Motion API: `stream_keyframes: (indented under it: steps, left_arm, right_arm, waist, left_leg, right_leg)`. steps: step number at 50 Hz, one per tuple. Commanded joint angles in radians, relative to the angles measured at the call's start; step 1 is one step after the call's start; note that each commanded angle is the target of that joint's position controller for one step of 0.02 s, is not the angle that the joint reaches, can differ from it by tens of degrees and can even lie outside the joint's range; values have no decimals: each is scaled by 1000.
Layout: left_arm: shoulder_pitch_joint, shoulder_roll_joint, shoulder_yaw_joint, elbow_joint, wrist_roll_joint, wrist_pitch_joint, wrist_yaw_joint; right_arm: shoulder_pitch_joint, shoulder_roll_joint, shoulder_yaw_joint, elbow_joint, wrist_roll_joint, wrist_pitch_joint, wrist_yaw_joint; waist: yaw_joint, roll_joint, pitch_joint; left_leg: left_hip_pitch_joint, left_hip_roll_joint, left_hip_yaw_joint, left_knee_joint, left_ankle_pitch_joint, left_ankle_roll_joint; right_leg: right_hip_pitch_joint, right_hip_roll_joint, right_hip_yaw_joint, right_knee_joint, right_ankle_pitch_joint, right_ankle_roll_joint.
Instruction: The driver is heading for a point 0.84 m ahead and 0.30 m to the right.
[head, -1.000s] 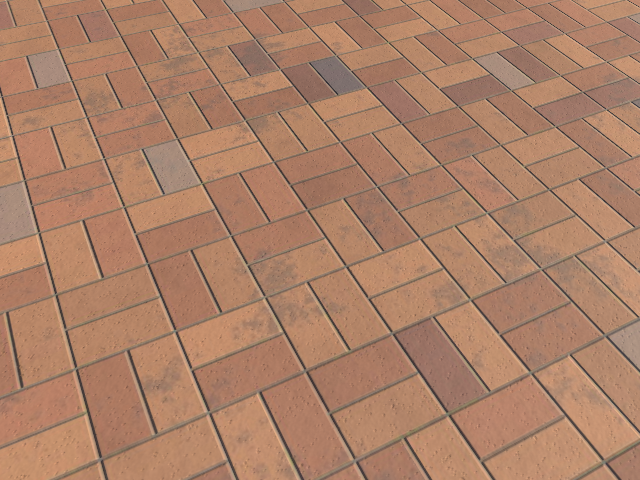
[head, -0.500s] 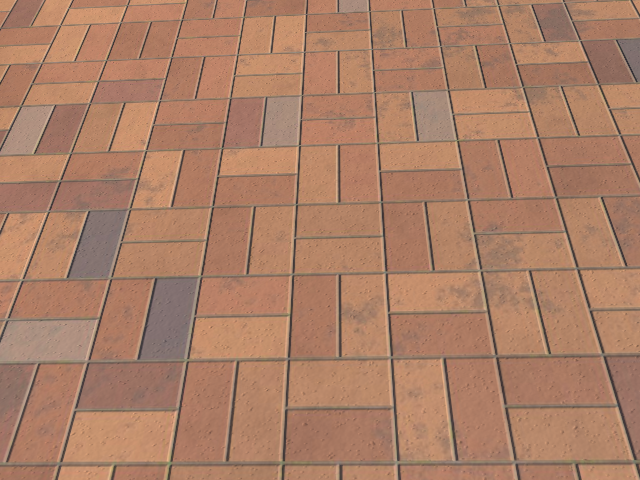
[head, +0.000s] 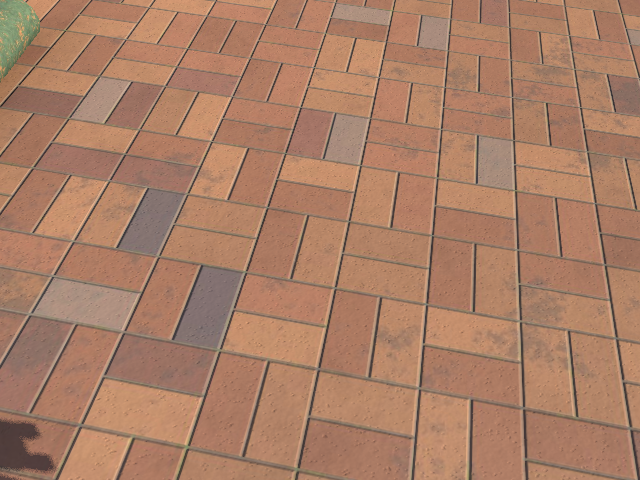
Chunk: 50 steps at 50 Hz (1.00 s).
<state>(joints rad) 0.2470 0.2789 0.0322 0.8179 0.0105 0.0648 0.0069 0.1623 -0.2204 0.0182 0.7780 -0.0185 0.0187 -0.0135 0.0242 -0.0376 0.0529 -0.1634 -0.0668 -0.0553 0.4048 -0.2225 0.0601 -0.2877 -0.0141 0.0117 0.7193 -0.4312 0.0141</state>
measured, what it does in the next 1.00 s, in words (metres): walks ahead, turning right: right foot, then left foot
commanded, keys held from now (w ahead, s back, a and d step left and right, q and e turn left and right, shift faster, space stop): shift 0.08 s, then w+shift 0.36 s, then w+e+shift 0.56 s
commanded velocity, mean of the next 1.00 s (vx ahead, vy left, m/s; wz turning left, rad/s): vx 0.69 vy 0.00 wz -0.32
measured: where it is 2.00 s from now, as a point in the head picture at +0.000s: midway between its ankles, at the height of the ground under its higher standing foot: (454, 282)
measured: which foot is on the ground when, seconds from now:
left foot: down 0.00-0.14, up 0.16-0.38, down 0.40-0.88, up 0.90-1.00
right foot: up 0.00-0.08, down 0.10-0.40, up 0.42-0.86, down 0.88-1.00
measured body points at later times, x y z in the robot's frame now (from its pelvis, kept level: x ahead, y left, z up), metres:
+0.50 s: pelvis +0.09 +0.04 -0.01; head +0.11 +0.05 +0.44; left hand +0.16 +0.31 -0.14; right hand +0.17 -0.24 -0.12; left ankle +0.07 +0.12 -0.74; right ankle +0.02 -0.11 -0.68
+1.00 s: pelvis +0.46 -0.05 -0.03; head +0.49 -0.05 +0.42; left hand +0.62 +0.20 -0.16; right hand +0.46 -0.32 -0.14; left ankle +0.39 +0.14 -0.62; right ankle +0.47 -0.07 -0.74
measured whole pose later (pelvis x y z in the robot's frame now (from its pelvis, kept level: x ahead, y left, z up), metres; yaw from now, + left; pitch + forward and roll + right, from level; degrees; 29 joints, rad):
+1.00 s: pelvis +0.46 -0.05 -0.03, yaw -23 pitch +0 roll -1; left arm 0.29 0.32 0.08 0.87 0.02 -0.01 -0.02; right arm 0.23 -0.23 0.00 0.81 -0.05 -0.11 0.00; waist 0.01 -0.01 0.05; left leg -0.38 0.07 -0.06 1.39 -0.31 0.00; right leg -0.32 0.21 -0.07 0.58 -0.26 -0.20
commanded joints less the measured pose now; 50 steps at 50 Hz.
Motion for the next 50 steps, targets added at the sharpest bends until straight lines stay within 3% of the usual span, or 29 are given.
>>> stream_keyframes:
  steps: [1,4,5,6,7,8,9,10,11,14,17,19,20,21,22,23,24,26,30,35,37,40,42,43,44,45,46,48,50]
  left_arm:
    - [-1,61,11,-28,-5,-8,10]
    - [42,45,3,15,-3,-18,23]
    - [77,63,6,33,16,-31,23]
    - [102,103,14,38,33,-41,20]
    - [110,172,35,51,23,-38,9]
    - [177,181,43,71,12,-43,0]
    - [171,175,48,82,11,-53,-3]
    - [159,139,43,76,20,-64,-5]
    - [120,147,47,65,18,-78,-5]
    - [33,152,56,46,-4,-112,-12]
    - [33,152,64,60,-5,-113,-20]
    - [21,148,67,55,-5,-115,-20]
    - [-22,103,52,33,7,-123,-22]
    - [-95,-16,18,-52,-5,-138,-28]
    - [-133,38,27,-68,1,-137,-23]
    - [-135,60,33,-65,-2,-137,-29]
    - [-84,72,34,-40,0,-139,-41]
    - [-41,81,40,-16,20,-122,-61]
    - [-135,47,30,-42,13,-91,-79]
    - [-323,25,6,-118,13,-91,-99]
    - [-370,11,-8,-148,14,-94,-105]
    - [-289,43,-5,-140,9,-90,-90]
    - [6,112,24,-66,3,-91,-76]
    - [232,166,56,1,5,-95,-61]
    - [269,211,84,28,1,-89,-37]
    - [164,314,106,2,27,-71,-30]
    - [185,304,114,-11,12,-69,-29]
    - [140,205,96,10,10,-84,-15]
    - [70,154,73,-3,6,-109,-4]
  right_arm:
    - [9,-146,-36,-11,-2,-9,-10]
    - [-13,-149,-38,16,7,-6,-15]
    - [31,-155,-43,32,13,-5,-14]
    - [35,-167,-53,32,5,2,-7]
    - [-24,-162,-53,3,-4,9,5]
    - [-117,-160,-53,-34,-8,4,18]
    - [-186,-125,-47,-67,-8,-9,28]
    - [-209,-161,-59,-74,-10,-22,32]
    - [-166,-158,-63,-65,-13,-36,42]
    - [-86,-124,-57,-29,-8,-62,69]
    - [-46,-117,-59,-12,-4,-58,63]
    - [108,-138,-71,42,-7,-68,42]
    - [290,-189,-92,95,-13,-82,28]
    - [411,-323,-120,101,-32,-91,16]
    - [339,-295,-113,94,-34,-90,15]
    - [246,-258,-105,70,-29,-92,15]
    - [197,-214,-94,53,-24,-103,19]
    - [161,-182,-80,46,-17,-118,12]
    - [241,-153,-72,92,-13,-140,15]
    - [294,-122,-58,128,-14,-154,9]
    - [315,-135,-56,149,-10,-154,1]
    - [323,-201,-68,154,-16,-135,-27]
    - [264,-268,-91,127,-32,-97,-42]
    - [221,-284,-99,105,-34,-86,-36]
    - [202,-226,-91,100,-39,-94,-12]
    - [203,-93,-60,-12,-16,-124,14]
    - [69,-150,-58,-71,-12,-153,13]
    - [47,-164,-51,-77,-14,-174,14]
    - [74,-148,-43,-74,-53,-133,17]
  waist:
    - [-27,185,-69]
    - [6,146,-70]
    - [0,126,-130]
    - [-2,90,-99]
    - [13,-40,18]
    - [71,-134,98]
    - [73,-213,171]
    - [71,-143,164]
    - [32,-94,111]
    - [-15,-105,22]
    - [-30,-120,43]
    - [-97,-18,13]
    - [-188,103,-57]
    - [-230,388,-128]
    - [-180,206,-53]
    - [-124,114,16]
    - [-88,85,-7]
    - [-44,118,-6]
    - [-56,85,69]
    - [-80,75,138]
    - [-79,73,145]
    - [-6,146,24]
    - [148,197,-139]
    - [243,179,-232]
    - [220,62,-221]
    - [69,-219,-231]
    - [132,-44,-271]
    - [36,130,-68]
    - [-54,147,3]
  left_leg:
    - [61,228,-166,-59,460,116]
    - [2,209,-181,-40,323,79]
    - [-38,181,-197,-60,-33,62]
    - [-137,132,-192,-28,-382,70]
    - [-296,48,-114,22,-515,58]
    - [-408,10,-27,192,-442,38]
    - [-457,10,78,337,-223,15]
    - [-498,57,41,439,-188,2]
    - [-482,81,20,463,-157,-4]
    - [-276,71,79,319,-127,-9]
    - [-58,32,159,113,-88,-7]
    - [208,12,182,31,-51,1]
    - [422,104,41,-8,-164,26]
    - [514,408,-482,-227,-621,112]
    - [387,473,-686,-283,-716,171]
    - [331,448,-549,-244,-623,152]
    - [274,395,-430,-248,-521,117]
    - [183,339,-267,-313,-409,72]
    - [160,297,-29,-362,-120,40]
    - [147,256,203,-409,170,2]
    - [192,261,270,-393,429,-19]
    - [330,289,329,-155,1255,-50]
    - [314,328,315,247,1446,-35]
    - [180,330,292,549,1296,-12]
    - [-92,212,277,877,518,-11]
    - [-600,13,172,1247,-264,-77]
    - [-734,43,-29,1264,-171,-52]
    - [-670,142,-40,1054,-67,-43]
    - [-548,184,-36,952,-96,-82]
  right_leg:
    - [17,11,-9,-88,9,4]
    - [157,8,-13,-343,232,-11]
    - [250,-4,2,-333,184,-26]
    - [259,-46,61,-315,-64,-65]
    - [180,-85,190,-390,-368,-129]
    - [178,-187,361,-534,-534,-200]
    - [155,-311,500,-632,-504,-253]
    - [154,-337,524,-670,-410,-268]
    - [173,-323,492,-658,-330,-256]
    - [120,-200,266,-641,-141,-198]
    - [-1,-164,168,-585,-105,-194]
    - [-168,-138,124,-430,-104,-187]
    - [-310,-77,60,-165,-25,-167]
    - [-533,52,-47,247,-89,-118]
    - [-645,39,89,402,-12,-141]
    - [-686,-18,131,454,94,-148]
    - [-617,-41,135,435,162,-137]
    - [-535,-63,108,416,219,-99]
    - [-611,-56,68,427,355,-76]
    - [-565,-52,-82,201,469,-103]
    - [-494,-33,-155,86,461,-136]
    - [-292,87,-254,13,370,-198]
    - [-6,144,-232,18,224,-244]
    - [258,148,-156,-58,167,-281]
    - [455,61,7,-90,49,-308]
    - [689,-187,608,-241,-29,-493]
    - [703,-228,805,-419,-105,-509]
    - [404,-197,653,-516,-1,-414]
    - [167,-100,487,-526,138,-380]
